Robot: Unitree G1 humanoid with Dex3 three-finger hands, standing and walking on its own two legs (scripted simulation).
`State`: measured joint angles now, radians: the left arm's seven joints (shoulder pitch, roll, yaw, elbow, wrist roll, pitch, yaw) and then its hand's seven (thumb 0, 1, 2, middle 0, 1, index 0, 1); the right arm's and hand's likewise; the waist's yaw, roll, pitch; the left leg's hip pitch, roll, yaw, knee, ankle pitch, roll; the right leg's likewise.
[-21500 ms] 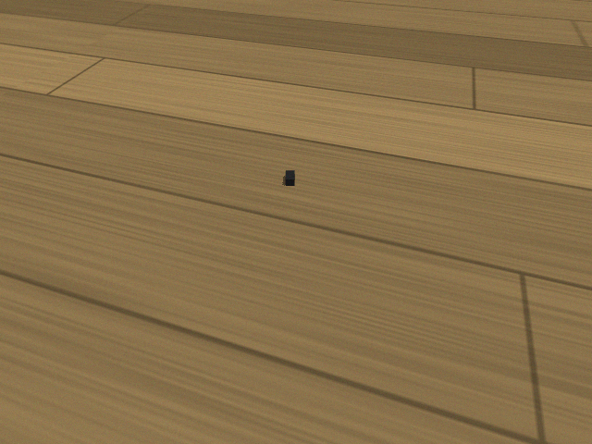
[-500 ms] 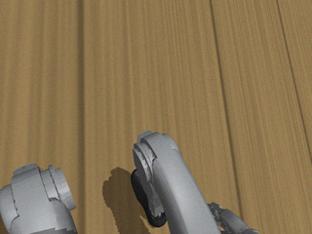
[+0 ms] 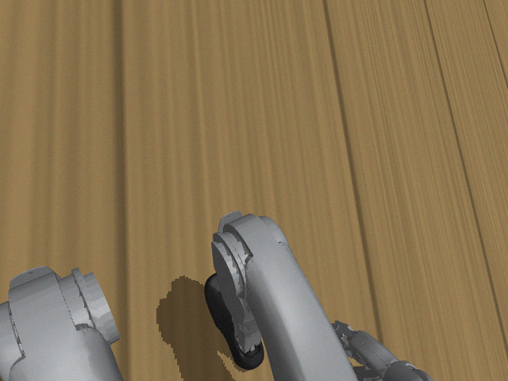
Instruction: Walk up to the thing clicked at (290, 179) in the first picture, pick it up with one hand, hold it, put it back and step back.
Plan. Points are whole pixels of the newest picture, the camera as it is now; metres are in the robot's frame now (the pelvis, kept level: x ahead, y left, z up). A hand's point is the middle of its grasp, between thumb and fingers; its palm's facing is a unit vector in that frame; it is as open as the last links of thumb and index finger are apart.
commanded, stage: rest palm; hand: left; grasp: from above
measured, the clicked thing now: out of the picture +0.43 +0.34 -0.28
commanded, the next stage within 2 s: close in 0.32 s
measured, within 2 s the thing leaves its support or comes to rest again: neither
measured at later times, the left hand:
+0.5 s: hand out of the picture +0.41 +0.35 -0.25, palm faces -0.47 -0.18 -0.87, open 13.6 cm
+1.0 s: hand out of the picture +0.42 +0.35 -0.25, palm faces -0.41 -0.16 -0.90, open 11.3 cm
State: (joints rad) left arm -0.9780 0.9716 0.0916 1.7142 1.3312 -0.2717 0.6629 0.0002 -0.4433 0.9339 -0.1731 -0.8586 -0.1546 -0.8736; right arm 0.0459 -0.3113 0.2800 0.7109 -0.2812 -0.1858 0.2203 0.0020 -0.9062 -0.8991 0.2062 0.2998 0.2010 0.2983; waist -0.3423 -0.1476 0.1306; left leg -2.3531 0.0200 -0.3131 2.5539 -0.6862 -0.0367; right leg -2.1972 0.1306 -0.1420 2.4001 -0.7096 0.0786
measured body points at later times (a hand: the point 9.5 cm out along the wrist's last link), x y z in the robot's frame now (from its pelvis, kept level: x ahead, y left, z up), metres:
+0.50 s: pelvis +0.00 +0.00 +0.00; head +0.26 +0.15 +0.34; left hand +0.43 +0.35 -0.20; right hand +0.08 -0.25 -0.06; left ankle +0.07 +0.14 -0.27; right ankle +0.11 -0.13 -0.27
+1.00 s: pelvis +0.00 +0.00 +0.00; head +0.26 +0.15 +0.34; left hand +0.44 +0.35 -0.20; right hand +0.08 -0.26 -0.05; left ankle +0.07 +0.14 -0.27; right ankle +0.11 -0.13 -0.27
